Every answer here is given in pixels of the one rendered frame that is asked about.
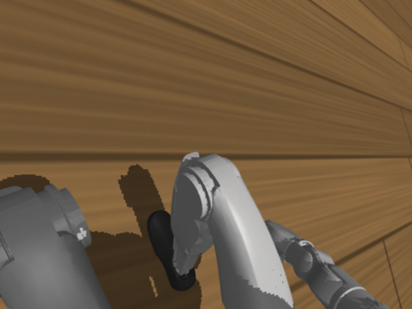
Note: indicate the right robot hand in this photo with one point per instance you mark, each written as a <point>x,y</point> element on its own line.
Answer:
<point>282,237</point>

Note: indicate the right robot foot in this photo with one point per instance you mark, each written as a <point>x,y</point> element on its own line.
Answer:
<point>161,237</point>

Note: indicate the right robot arm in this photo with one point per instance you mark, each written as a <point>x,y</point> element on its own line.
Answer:
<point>334,287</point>

